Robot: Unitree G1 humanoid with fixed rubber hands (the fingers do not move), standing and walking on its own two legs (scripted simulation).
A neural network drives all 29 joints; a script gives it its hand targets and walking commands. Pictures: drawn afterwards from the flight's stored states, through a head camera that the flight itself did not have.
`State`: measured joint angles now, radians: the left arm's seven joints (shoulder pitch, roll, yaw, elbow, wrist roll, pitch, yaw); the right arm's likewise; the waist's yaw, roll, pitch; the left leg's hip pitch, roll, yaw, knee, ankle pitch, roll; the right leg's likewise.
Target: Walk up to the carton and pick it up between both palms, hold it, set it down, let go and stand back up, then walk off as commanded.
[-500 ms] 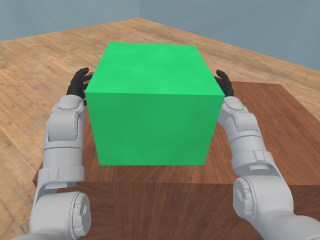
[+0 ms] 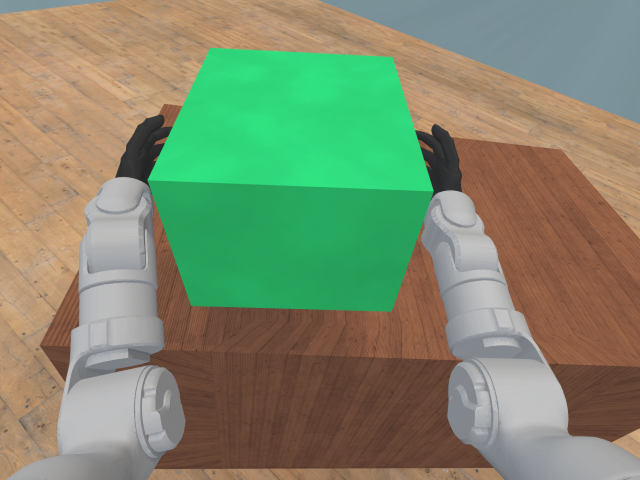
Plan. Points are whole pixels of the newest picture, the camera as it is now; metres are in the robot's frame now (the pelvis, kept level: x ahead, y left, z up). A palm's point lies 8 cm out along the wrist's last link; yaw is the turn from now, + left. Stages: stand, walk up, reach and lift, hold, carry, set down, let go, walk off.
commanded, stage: set down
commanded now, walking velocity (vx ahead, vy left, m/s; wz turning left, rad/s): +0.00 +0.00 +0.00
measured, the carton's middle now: (297, 174) +0.48 +0.02 +0.14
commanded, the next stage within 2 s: none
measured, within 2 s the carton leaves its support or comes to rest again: neither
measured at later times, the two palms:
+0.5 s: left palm (158, 193) +0.40 +0.19 +0.16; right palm (445, 217) +0.38 -0.17 +0.16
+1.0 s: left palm (170, 187) +0.43 +0.18 +0.14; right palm (441, 217) +0.40 -0.18 +0.15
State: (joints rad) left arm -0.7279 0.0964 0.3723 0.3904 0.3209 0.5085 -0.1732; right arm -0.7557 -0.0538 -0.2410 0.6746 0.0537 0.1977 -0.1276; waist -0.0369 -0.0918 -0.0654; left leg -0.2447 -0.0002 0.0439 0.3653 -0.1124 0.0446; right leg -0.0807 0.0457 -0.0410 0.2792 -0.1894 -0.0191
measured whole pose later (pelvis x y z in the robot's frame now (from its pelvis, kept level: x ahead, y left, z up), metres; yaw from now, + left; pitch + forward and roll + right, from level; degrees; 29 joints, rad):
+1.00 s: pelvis +0.02 +0.01 +0.00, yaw -1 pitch +0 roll -1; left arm -0.76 0.10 0.34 0.64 0.23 0.26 -0.13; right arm -0.65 0.01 -0.36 0.64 -0.06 0.06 -0.14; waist -0.04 -0.09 -0.01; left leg -0.22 -0.01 0.06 0.36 -0.14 0.05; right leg -0.05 0.03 -0.03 0.26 -0.20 -0.01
